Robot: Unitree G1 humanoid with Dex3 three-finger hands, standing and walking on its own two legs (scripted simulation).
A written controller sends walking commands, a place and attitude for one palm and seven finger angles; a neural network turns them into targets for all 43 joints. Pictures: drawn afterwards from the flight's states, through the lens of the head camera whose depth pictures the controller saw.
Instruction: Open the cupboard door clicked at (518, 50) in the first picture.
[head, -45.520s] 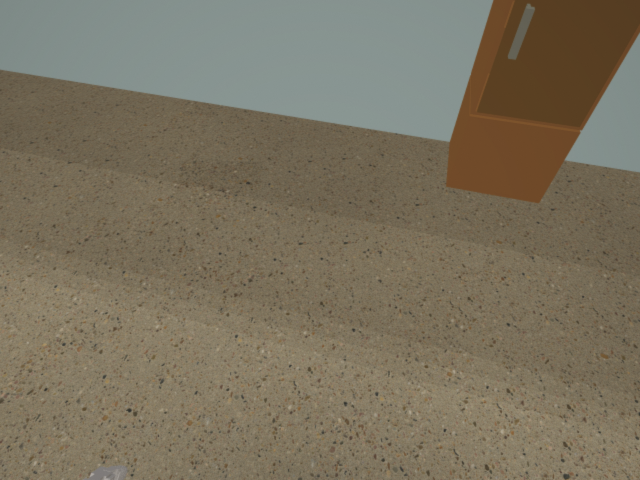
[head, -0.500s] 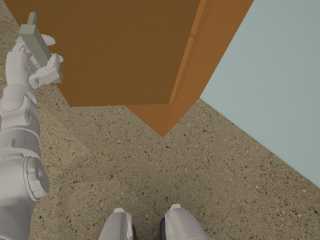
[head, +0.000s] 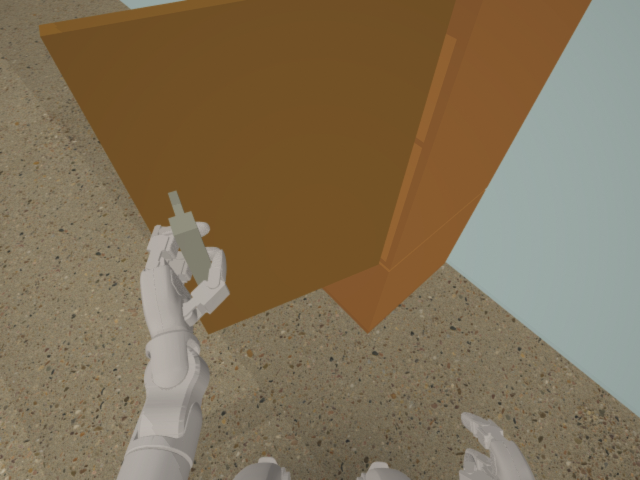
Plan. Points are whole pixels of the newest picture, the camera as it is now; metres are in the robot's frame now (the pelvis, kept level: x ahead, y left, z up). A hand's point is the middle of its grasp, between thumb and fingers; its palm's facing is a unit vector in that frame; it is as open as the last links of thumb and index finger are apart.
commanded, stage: pull the door open along its arc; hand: left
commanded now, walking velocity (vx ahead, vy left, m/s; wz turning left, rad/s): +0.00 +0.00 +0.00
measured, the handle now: (194, 248) +0.39 +0.18 +0.04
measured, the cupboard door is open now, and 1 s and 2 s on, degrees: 73 90 92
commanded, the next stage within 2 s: open thumb and fingers to let go in 0.30 s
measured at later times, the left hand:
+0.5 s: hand (276, 338) +0.27 +0.07 +0.05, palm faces +0.47 -0.89 -0.01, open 6.5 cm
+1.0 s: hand (267, 332) +0.28 +0.08 +0.05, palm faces +0.43 -0.90 +0.01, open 13.5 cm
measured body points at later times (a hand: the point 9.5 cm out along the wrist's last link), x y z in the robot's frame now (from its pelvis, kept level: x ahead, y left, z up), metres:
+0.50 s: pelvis -0.01 -0.05 +0.00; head +0.03 -0.07 +0.44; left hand +0.24 +0.11 +0.05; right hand +0.16 -0.27 -0.12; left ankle -0.01 +0.08 -0.67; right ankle +0.00 -0.11 -0.67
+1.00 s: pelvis -0.02 -0.04 +0.00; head +0.03 -0.06 +0.45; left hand +0.25 +0.12 +0.05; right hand +0.16 -0.25 -0.11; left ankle -0.01 +0.08 -0.67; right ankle +0.00 -0.11 -0.67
